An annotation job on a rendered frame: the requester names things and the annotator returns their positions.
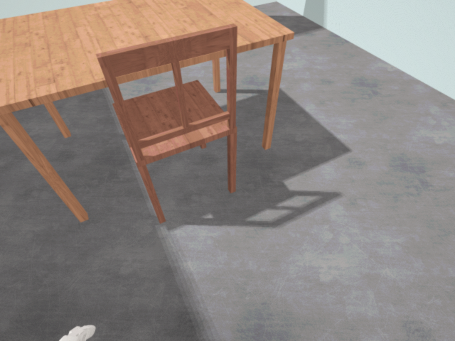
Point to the table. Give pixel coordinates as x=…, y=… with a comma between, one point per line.
x=51, y=55

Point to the left robot hand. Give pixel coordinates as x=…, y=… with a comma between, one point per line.
x=79, y=333

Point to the chair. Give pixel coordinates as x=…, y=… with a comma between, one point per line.
x=166, y=122

